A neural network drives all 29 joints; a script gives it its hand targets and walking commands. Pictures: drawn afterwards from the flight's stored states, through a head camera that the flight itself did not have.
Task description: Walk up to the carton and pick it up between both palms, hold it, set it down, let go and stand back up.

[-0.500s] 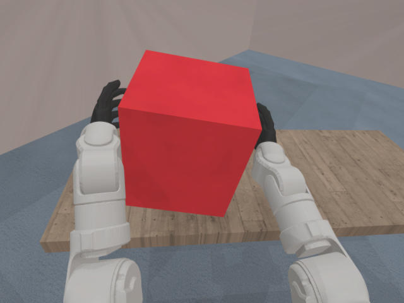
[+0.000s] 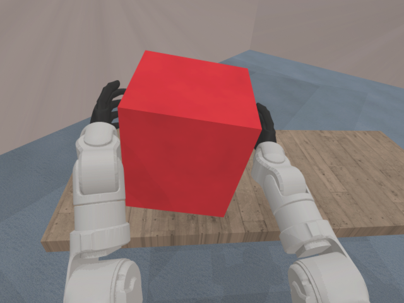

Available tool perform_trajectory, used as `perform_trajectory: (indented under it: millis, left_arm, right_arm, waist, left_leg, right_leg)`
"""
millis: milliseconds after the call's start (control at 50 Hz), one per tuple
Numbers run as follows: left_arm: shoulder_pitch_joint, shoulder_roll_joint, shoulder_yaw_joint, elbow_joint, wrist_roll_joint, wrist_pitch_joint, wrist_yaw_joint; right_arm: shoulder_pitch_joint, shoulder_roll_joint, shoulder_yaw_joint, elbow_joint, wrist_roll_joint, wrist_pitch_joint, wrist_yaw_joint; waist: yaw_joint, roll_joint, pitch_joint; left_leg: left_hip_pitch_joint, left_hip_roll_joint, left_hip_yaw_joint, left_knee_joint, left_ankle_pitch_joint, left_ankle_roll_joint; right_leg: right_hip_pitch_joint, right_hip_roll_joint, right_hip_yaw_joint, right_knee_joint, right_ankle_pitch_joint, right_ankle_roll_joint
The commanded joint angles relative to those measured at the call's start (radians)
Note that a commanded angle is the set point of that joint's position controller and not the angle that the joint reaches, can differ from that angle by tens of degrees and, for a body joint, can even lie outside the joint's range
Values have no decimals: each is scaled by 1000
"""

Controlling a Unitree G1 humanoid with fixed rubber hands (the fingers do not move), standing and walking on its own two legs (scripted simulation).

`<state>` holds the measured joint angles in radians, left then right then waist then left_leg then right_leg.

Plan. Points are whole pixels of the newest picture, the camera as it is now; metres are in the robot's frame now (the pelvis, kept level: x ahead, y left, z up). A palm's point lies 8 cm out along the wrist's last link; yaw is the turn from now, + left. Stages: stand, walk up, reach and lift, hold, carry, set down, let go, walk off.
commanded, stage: hold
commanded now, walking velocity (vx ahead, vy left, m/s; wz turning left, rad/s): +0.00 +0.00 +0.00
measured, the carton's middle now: (186, 137) +0.41 +0.02 +0.18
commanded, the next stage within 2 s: none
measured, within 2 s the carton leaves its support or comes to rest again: neither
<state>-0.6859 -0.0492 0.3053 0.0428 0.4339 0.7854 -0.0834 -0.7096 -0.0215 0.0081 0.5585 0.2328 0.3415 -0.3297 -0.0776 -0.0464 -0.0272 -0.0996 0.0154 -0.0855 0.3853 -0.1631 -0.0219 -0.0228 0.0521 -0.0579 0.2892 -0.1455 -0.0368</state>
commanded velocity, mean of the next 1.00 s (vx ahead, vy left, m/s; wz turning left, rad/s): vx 0.00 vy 0.00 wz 0.00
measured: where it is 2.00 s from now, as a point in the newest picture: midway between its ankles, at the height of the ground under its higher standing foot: outside the picture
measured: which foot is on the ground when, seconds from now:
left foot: down 0.00-1.00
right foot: down 0.00-1.00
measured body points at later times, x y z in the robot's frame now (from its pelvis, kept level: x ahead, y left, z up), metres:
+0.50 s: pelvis +0.00 +0.00 +0.00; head -0.06 +0.03 +0.45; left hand +0.37 +0.16 +0.24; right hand +0.37 -0.14 +0.20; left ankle +0.04 +0.13 -0.75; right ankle +0.02 -0.09 -0.75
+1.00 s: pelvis +0.00 +0.00 +0.00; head -0.06 +0.03 +0.45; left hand +0.37 +0.16 +0.24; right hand +0.37 -0.14 +0.21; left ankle +0.04 +0.13 -0.75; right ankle +0.02 -0.09 -0.75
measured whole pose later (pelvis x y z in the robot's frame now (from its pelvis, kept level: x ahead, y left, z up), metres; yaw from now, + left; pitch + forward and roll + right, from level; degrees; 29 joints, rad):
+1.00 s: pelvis +0.00 +0.00 +0.00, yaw +0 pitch -7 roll -1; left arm -0.67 -0.05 0.31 0.02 0.43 0.79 -0.08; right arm -0.71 -0.02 0.01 0.54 0.23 0.35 -0.33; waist -0.09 -0.05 -0.02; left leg -0.10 0.02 -0.09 0.39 -0.16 -0.02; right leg -0.02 0.05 -0.06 0.29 -0.15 -0.04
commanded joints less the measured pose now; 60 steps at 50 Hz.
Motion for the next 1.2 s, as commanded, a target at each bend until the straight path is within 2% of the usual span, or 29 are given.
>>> perform_trajectory:
  millis: [0,20,160,180,200,260,300,320,340,360,420,480,560,640,660,680,760,780,840,860,880,900,920,980,1040,1080,1140,1160,1180]
  left_arm:
    - [-550,-432,-384,-2,-167,-21,-135]
    - [-498,-432,-390,-58,-172,-18,-135]
    - [-554,-444,-390,-41,-179,-21,-130]
    - [-539,-468,-422,-51,-183,-17,-127]
    - [-533,-435,-408,-65,-200,-25,-130]
    - [-520,-429,-398,-23,-178,-9,-132]
    - [-504,-406,-371,-23,-160,-11,-136]
    - [-449,-411,-384,-74,-162,-7,-135]
    - [-495,-424,-373,-34,-166,-10,-135]
    - [-528,-420,-372,-35,-168,-10,-130]
    - [-524,-449,-401,-22,-177,-10,-135]
    - [-548,-460,-421,-56,-190,-17,-129]
    - [-497,-426,-372,-31,-172,-15,-131]
    - [-522,-438,-412,-73,-181,-19,-125]
    - [-570,-458,-425,-56,-185,-13,-121]
    - [-527,-420,-365,-5,-144,-3,-125]
    - [-549,-467,-421,-51,-194,-13,-125]
    - [-482,-421,-388,-57,-167,-9,-130]
    - [-538,-445,-436,-70,-197,-13,-132]
    - [-519,-454,-434,-82,-191,-15,-127]
    - [-515,-468,-444,-120,-193,-24,-121]
    - [-513,-444,-407,-80,-172,-14,-121]
    - [-476,-442,-408,-67,-168,-7,-124]
    - [-509,-394,-333,-1,-144,1,-135]
    - [-516,-440,-406,-103,-175,-5,-131]
    - [-550,-438,-398,-6,-172,-6,-128]
    - [-531,-451,-405,-54,-172,-9,-121]
    - [-504,-416,-379,-59,-156,-12,-126]
    - [-466,-435,-385,-24,-156,1,-128]
  right_arm:
    - [-813,463,203,-346,-19,-71,198]
    - [-800,456,238,-422,11,-86,193]
    - [-841,465,225,-407,13,-74,199]
    - [-807,436,199,-379,-8,-74,195]
    - [-816,454,231,-423,6,-82,195]
    - [-814,438,225,-389,-4,-71,190]
    - [-832,474,254,-447,10,-70,189]
    - [-797,464,269,-465,27,-74,184]
    - [-776,451,231,-399,6,-61,184]
    - [-822,460,234,-405,4,-61,193]
    - [-803,439,215,-379,-1,-65,194]
    - [-803,430,201,-378,-4,-70,200]
    - [-823,461,243,-433,14,-73,197]
    - [-803,469,251,-428,20,-69,191]
    - [-817,431,217,-357,4,-59,198]
    - [-820,442,218,-364,-7,-55,197]
    - [-789,432,217,-371,6,-66,197]
    - [-785,453,253,-423,18,-70,193]
    - [-799,443,230,-403,14,-62,191]
    - [-828,459,254,-465,33,-72,197]
    - [-767,451,263,-434,30,-68,191]
    - [-806,466,267,-437,27,-62,192]
    - [-796,427,250,-418,23,-57,192]
    - [-800,450,241,-373,8,-46,193]
    - [-775,454,248,-398,15,-57,197]
    - [-822,434,203,-355,-8,-51,206]
    - [-770,445,225,-367,7,-57,203]
    - [-789,461,249,-389,11,-58,200]
    - [-774,408,226,-377,5,-54,200]
  waist:
    - [-23,43,-264]
    - [-14,49,-322]
    - [-4,36,-308]
    - [-35,80,-308]
    - [-19,31,-332]
    - [-27,56,-305]
    - [10,13,-295]
    - [9,18,-322]
    - [-15,29,-268]
    - [1,22,-296]
    - [-37,62,-302]
    - [-36,63,-307]
    - [13,27,-316]
    - [-12,48,-321]
    - [-32,70,-278]
    - [-8,44,-249]
    - [-37,70,-318]
    - [-6,34,-301]
    - [-40,54,-293]
    - [-13,52,-341]
    - [-42,62,-367]
    - [-1,63,-338]
    - [-18,53,-298]
    - [13,13,-248]
    - [-14,44,-326]
    - [-17,54,-263]
    - [-17,67,-299]
    - [-2,23,-310]
    - [-23,44,-274]
  left_leg:
    - [215,-38,125,-109,114,24]
    - [228,-40,123,-91,215,16]
    - [216,-35,110,-103,144,24]
    - [223,-33,115,-105,146,4]
    - [213,-35,116,-96,163,20]
    - [223,-42,119,-90,168,14]
    - [211,-43,116,-97,158,36]
    - [233,-41,112,-86,246,28]
    - [227,-37,108,-98,169,27]
    - [216,-37,115,-112,134,30]
    - [248,-35,115,-99,156,16]
    - [220,-28,112,-105,135,10]
    - [227,-37,114,-101,178,34]
    - [219,-44,115,-88,188,26]
    - [227,-27,109,-109,113,12]
    - [211,-37,115,-111,100,36]
    - [243,-30,116,-96,167,4]
    - [229,-37,113,-88,213,24]
    - [231,-31,110,-90,166,7]
    - [241,-30,107,-81,221,12]
    - [275,-36,113,-72,262,3]
    - [250,-39,111,-80,230,16]
    - [248,-35,107,-86,223,13]
    - [210,-38,115,-111,116,41]
    - [228,-34,117,-101,179,19]
    - [196,-34,115,-118,85,18]
    - [214,-35,115,-102,142,17]
    - [219,-38,113,-93,193,28]
    - [223,-29,110,-103,182,11]
  right_leg:
    - [127,-33,-64,-36,31,94]
    - [174,-19,-69,-15,120,91]
    - [147,-22,-57,-29,57,90]
    - [146,-18,-65,-25,52,78]
    - [158,-22,-63,-24,71,91]
    - [148,-20,-68,-24,83,94]
    - [175,-29,-59,-24,109,103]
    - [213,-21,-62,-12,181,100]
    - [148,-29,-58,-24,120,103]
    - [147,-28,-58,-29,55,100]
    - [133,-24,-60,-31,70,88]
    - [136,-19,-64,-29,45,79]
    - [166,-25,-62,-20,91,97]
    - [162,-20,-62,-21,102,91]
    - [110,-17,-67,-32,11,80]
    - [119,-26,-62,-40,1,86]
    - [121,-13,-68,-21,76,82]
    - [164,-14,-70,-21,114,88]
    - [138,-23,-60,-22,108,94]
    - [162,-14,-62,-13,133,90]
    - [181,-9,-69,-8,185,91]
    - [163,-16,-64,-17,120,94]
    - [153,-9,-66,-18,124,84]
    - [139,-25,-57,-43,15,95]
    - [162,-12,-62,-19,77,80]
    - [107,-18,-63,-36,-20,79]
    - [133,-20,-56,-27,45,80]
    - [172,-15,-65,-19,105,88]
    - [153,-11,-58,-21,96,84]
